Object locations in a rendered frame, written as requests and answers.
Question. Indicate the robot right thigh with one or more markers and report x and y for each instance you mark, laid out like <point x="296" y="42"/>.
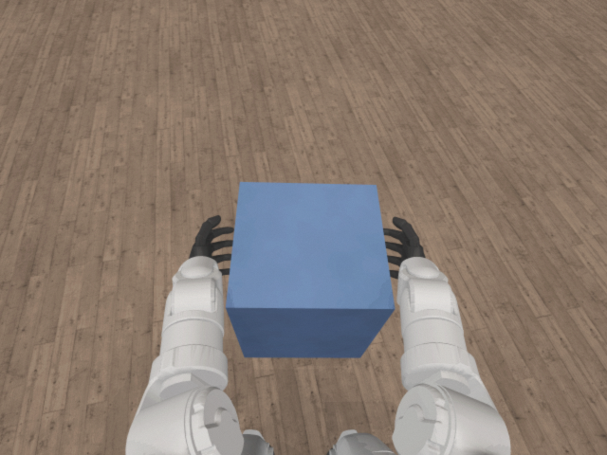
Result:
<point x="360" y="444"/>

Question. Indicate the right robot forearm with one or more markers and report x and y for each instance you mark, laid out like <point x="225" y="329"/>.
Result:
<point x="434" y="345"/>

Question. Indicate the robot right hand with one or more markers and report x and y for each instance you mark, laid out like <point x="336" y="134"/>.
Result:
<point x="410" y="244"/>

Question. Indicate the robot left upper arm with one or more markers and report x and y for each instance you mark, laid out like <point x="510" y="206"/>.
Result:
<point x="200" y="421"/>

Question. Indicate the carton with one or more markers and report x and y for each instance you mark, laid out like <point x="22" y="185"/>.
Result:
<point x="309" y="273"/>

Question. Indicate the right robot shin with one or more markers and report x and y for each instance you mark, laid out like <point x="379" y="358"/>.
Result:
<point x="350" y="431"/>

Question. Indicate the robot right upper arm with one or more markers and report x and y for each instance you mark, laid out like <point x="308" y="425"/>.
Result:
<point x="434" y="420"/>

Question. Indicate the left robot forearm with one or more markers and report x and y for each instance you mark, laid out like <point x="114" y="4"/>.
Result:
<point x="191" y="351"/>

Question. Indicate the robot left hand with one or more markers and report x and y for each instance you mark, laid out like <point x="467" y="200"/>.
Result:
<point x="203" y="245"/>

